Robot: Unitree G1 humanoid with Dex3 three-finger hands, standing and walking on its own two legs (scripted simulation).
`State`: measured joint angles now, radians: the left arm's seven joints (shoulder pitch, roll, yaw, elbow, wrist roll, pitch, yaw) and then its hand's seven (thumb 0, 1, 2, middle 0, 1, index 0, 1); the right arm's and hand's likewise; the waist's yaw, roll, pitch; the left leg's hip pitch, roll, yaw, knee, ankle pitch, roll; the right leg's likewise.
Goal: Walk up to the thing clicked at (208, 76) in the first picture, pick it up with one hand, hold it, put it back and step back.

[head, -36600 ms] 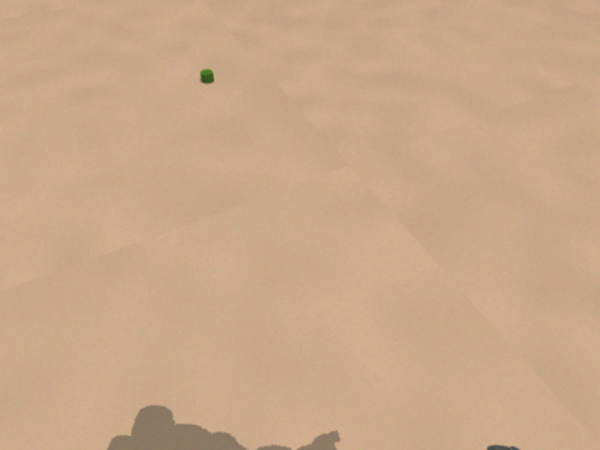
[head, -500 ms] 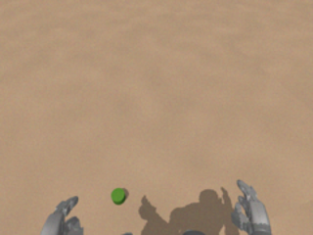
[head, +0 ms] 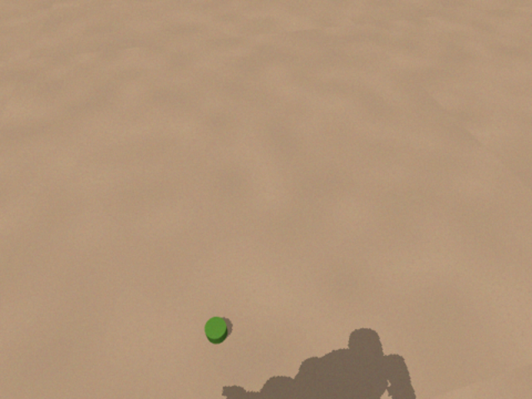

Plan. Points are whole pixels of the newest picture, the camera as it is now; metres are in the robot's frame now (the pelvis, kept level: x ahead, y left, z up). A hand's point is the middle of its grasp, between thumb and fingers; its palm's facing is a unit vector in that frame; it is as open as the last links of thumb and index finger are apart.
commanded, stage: stand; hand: left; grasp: from above
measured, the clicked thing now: (216, 330) +0.45 +0.18 -0.74
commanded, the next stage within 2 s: none
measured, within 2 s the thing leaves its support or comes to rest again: neither
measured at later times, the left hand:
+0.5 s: hand out of the picture +0.05 +0.24 -0.15, palm faces +0.04 -0.94 -0.34, open 7.4 cm
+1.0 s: hand out of the picture +0.07 +0.24 -0.15, palm faces +0.02 -0.94 -0.34, open 7.4 cm
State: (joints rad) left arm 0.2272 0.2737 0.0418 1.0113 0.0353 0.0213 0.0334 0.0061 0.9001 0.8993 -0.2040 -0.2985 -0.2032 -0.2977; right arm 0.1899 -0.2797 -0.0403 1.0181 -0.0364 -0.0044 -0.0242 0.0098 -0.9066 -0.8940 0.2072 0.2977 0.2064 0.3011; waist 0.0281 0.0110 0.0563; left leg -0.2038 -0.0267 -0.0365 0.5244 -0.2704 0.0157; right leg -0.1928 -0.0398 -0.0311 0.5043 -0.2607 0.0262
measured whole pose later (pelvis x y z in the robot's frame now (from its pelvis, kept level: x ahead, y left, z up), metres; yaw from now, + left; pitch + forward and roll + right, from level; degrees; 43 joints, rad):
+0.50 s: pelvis +0.00 +0.00 +0.01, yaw +0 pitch -4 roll +0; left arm 0.14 0.29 0.03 1.16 0.03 0.00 0.03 0.00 0.90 0.90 -0.20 -0.30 -0.20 -0.30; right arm 0.13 -0.30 -0.03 1.12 -0.02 0.00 -0.02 0.01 -0.91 -0.89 0.21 0.30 0.21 0.30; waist 0.02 0.02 0.07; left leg -0.11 -0.02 -0.04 0.37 -0.19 0.01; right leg -0.10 -0.04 -0.04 0.35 -0.19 0.02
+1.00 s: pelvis +0.01 -0.01 +0.01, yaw +0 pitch -3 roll +0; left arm 0.10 0.31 0.03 1.17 0.02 0.00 0.02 0.00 0.90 0.90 -0.21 -0.30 -0.20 -0.30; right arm 0.12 -0.32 -0.01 1.14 -0.02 0.00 -0.02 0.01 -0.91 -0.89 0.21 0.30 0.21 0.30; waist 0.01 0.01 0.06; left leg -0.10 -0.02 -0.04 0.34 -0.18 0.01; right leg -0.09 -0.03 -0.04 0.32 -0.17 0.02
